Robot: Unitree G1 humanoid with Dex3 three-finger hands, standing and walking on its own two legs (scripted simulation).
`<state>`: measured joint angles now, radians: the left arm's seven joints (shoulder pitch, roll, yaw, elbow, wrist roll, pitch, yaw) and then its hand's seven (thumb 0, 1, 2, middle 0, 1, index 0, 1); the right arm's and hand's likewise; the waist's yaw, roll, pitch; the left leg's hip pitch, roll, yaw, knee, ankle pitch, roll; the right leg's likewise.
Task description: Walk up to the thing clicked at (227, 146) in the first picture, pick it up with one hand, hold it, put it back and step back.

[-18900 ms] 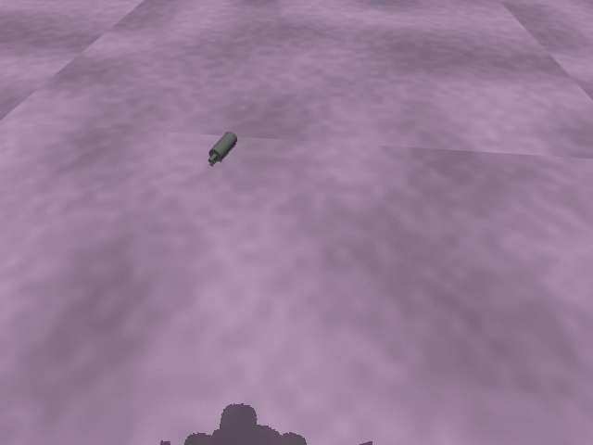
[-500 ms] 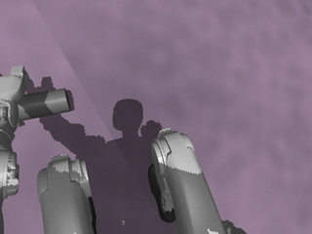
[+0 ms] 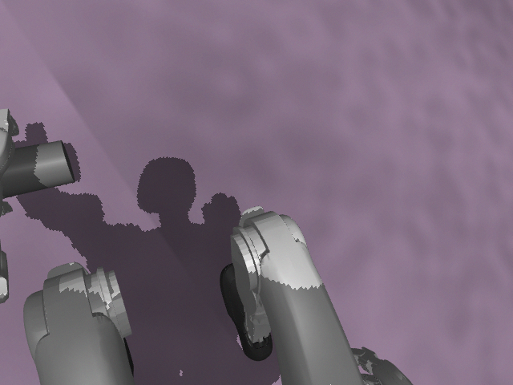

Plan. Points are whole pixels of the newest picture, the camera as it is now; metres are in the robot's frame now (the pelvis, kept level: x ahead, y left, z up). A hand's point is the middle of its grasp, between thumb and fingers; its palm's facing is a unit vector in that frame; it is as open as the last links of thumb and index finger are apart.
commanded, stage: rest palm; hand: left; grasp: from above
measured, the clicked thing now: out of the picture +0.49 +0.28 -0.28
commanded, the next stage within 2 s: close in 0.48 s
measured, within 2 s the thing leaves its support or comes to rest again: neither
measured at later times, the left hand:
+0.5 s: hand out of the picture +0.47 +0.26 -0.25, palm faces -0.46 -0.11 -0.88, open 13.8 cm
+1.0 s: hand (2, 180) +0.47 +0.26 -0.26, palm faces -0.47 -0.09 -0.88, open 12.1 cm
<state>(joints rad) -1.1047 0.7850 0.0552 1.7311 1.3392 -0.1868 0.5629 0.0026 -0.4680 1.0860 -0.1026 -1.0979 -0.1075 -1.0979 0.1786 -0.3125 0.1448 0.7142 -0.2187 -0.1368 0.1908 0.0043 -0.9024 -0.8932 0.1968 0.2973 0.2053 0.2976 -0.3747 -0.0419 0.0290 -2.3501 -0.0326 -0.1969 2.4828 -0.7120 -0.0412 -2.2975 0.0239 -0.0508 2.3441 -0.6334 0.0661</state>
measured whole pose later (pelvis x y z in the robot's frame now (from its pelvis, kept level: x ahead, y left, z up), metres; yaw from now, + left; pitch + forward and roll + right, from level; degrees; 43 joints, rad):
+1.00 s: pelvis +0.00 +0.01 -0.01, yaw -4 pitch +29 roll -14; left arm -1.12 0.93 0.09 1.81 1.33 -0.19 0.65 0.00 -0.23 0.89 -0.25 -0.98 -0.28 -0.97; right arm 0.14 -0.34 0.26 0.69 -0.27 -0.24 0.31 0.00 -0.90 -0.90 0.20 0.30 0.20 0.30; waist -0.43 -0.10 0.16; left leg -2.34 -0.03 -0.26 2.56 -0.75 -0.03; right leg -2.26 0.04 -0.10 2.36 -0.64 0.08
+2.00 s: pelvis +0.00 +0.01 +0.00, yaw -4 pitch +30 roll -14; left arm -1.11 0.94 0.07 1.77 1.29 -0.19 0.64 0.00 0.00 0.54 -0.56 -0.64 -0.57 -0.63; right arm 0.15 -0.35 0.27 0.65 -0.26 -0.23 0.28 0.00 -0.91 -0.90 0.20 0.30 0.20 0.30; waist -0.42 -0.10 0.17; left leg -2.32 -0.02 -0.27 2.52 -0.74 -0.03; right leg -2.24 0.04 -0.11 2.31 -0.62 0.08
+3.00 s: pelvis +0.00 +0.00 +0.02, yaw +0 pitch +35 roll -10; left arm -1.01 0.70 0.01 1.45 1.21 -0.09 0.38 0.00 -0.02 0.39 -0.74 -0.42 -0.74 -0.41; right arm 0.15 -0.32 0.10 0.69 -0.14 -0.11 0.25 0.01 -0.91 -0.90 0.20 0.30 0.20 0.30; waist -0.30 0.02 -0.05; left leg -2.32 -0.03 -0.18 2.42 -0.72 -0.02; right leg -2.26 0.00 -0.05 2.28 -0.64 0.06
